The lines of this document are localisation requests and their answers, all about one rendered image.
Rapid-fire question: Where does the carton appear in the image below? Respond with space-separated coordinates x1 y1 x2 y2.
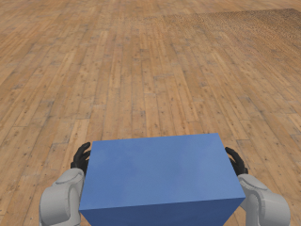
79 133 246 226

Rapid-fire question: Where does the robot right hand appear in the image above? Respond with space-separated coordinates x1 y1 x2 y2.
225 147 248 176

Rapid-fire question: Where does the robot left hand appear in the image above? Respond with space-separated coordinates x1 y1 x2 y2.
71 142 91 177

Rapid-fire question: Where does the left robot forearm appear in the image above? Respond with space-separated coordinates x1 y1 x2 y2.
39 168 86 226

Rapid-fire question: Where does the right robot forearm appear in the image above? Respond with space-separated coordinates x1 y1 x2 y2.
237 173 291 226

